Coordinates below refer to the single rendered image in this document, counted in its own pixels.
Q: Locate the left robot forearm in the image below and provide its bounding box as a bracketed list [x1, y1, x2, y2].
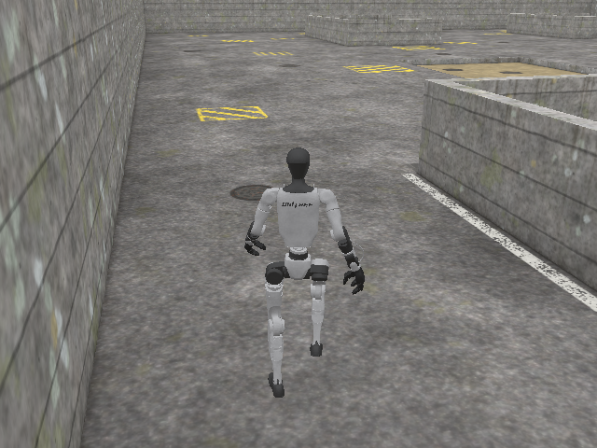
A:
[245, 221, 259, 245]

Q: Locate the robot left thigh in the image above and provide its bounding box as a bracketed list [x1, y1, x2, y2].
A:
[265, 261, 285, 336]

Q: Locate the right robot shin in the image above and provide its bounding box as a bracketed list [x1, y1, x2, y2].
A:
[312, 285, 326, 345]

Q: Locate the right robot forearm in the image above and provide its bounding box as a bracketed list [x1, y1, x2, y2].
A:
[338, 226, 361, 272]

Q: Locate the left robot hand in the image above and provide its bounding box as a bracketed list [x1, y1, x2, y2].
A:
[244, 240, 266, 256]

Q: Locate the left robot upper arm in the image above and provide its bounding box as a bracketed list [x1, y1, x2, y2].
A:
[250, 188, 279, 236]

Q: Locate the right robot hand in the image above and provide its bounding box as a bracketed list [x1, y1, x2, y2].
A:
[343, 267, 365, 295]

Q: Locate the right robot upper arm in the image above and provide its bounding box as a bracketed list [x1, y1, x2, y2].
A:
[318, 189, 346, 242]

